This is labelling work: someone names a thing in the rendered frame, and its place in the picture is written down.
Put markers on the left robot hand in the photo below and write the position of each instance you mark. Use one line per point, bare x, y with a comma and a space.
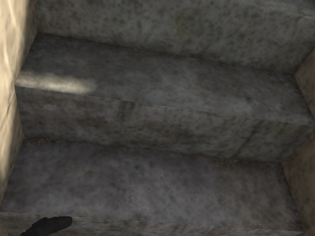
47, 226

